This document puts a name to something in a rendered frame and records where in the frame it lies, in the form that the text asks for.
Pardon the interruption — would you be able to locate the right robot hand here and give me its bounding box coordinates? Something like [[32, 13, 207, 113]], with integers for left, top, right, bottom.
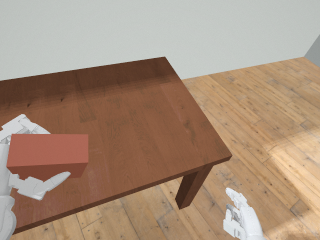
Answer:
[[223, 187, 264, 240]]

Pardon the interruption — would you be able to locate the sponge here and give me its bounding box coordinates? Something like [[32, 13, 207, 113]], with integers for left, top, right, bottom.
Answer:
[[6, 133, 89, 181]]

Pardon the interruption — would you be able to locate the table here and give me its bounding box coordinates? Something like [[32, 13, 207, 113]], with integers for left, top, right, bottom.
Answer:
[[0, 56, 233, 235]]

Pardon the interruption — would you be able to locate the left robot hand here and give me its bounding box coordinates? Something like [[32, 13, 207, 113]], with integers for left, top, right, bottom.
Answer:
[[0, 114, 71, 201]]

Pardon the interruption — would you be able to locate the left robot forearm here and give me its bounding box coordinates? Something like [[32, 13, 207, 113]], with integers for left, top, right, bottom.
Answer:
[[0, 195, 17, 240]]

